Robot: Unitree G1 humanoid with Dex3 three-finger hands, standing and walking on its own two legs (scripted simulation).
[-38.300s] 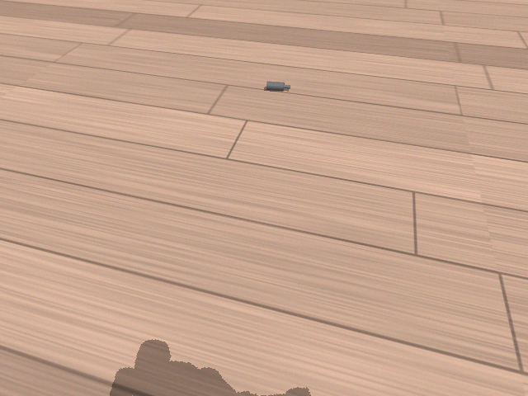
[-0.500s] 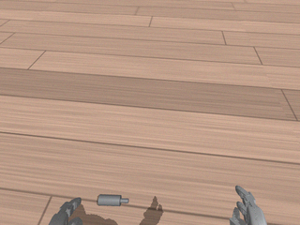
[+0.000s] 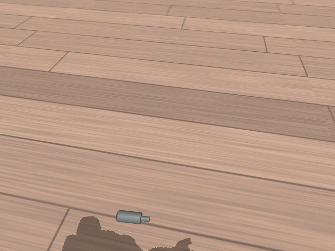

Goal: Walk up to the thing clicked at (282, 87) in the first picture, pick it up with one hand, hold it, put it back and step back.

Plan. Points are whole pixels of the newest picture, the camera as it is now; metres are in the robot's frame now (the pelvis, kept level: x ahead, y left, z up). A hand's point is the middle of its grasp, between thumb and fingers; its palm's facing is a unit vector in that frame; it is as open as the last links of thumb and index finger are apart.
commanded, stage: stand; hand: left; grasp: from above
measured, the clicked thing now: (134, 217) +0.43 +0.22 -0.72
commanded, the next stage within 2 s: none
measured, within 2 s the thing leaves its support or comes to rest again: neither
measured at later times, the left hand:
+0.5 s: hand out of the picture +0.04 +0.24 -0.13, palm faces +0.04 -0.94 -0.33, open 7.4 cm
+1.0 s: hand out of the picture +0.05 +0.23 -0.13, palm faces +0.02 -0.94 -0.34, open 7.4 cm
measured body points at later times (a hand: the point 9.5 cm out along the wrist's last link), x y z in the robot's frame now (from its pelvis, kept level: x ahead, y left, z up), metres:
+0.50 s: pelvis +0.00 +0.00 +0.03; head -0.01 +0.00 +0.48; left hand +0.03 +0.29 -0.11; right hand +0.07 -0.28 -0.11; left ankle +0.02 +0.13 -0.71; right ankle -0.01 -0.15 -0.71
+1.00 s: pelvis +0.00 -0.01 +0.03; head +0.01 -0.02 +0.48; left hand +0.05 +0.28 -0.11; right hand +0.06 -0.30 -0.11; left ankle +0.02 +0.13 -0.71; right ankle -0.01 -0.15 -0.71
